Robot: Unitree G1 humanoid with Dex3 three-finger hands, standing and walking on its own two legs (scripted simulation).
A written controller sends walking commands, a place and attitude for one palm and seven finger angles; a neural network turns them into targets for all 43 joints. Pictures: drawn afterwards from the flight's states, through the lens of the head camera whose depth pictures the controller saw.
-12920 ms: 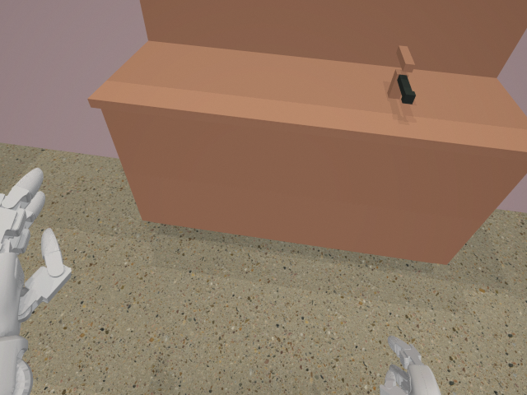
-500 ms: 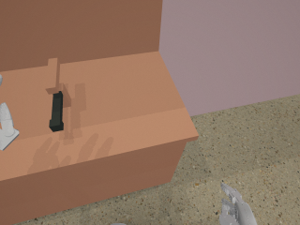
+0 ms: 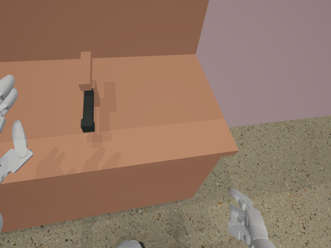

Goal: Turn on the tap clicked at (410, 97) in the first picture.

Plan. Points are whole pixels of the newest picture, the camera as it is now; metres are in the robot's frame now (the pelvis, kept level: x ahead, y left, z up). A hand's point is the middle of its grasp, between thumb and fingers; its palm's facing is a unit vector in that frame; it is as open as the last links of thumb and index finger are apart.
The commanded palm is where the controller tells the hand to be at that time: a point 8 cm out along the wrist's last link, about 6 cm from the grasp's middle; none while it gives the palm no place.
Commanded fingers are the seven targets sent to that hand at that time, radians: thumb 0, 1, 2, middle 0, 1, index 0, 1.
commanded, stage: come to a stop and stand still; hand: left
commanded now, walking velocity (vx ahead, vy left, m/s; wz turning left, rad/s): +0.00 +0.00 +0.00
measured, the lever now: (88, 125) +0.38 +0.24 +0.03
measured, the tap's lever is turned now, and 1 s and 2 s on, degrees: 0 0 0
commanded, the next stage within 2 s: look again from close up in 0.16 s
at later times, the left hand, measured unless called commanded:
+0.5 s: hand (30, 164) +0.21 +0.25 +0.16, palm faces +0.33 -0.87 -0.36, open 7.4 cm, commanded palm +0.15 +0.28 +0.18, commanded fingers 0.00 0.90 0.90 -0.20 -0.30 -0.20 -0.30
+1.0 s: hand (66, 147) +0.24 +0.20 +0.16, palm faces +0.30 -0.89 -0.34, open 7.4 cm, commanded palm +0.18 +0.25 +0.18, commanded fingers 0.00 0.90 0.90 -0.20 -0.30 -0.20 -0.30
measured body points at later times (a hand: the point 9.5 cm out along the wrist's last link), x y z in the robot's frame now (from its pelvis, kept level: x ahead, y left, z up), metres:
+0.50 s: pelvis -0.01 +0.00 +0.00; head +0.02 +0.03 +0.45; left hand +0.19 +0.29 +0.18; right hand +0.17 -0.23 -0.06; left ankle +0.06 +0.10 -0.74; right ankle +0.01 -0.17 -0.74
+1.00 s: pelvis +0.00 -0.02 +0.00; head +0.03 +0.00 +0.45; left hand +0.22 +0.25 +0.18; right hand +0.18 -0.24 -0.07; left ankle +0.06 +0.10 -0.74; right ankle +0.01 -0.17 -0.74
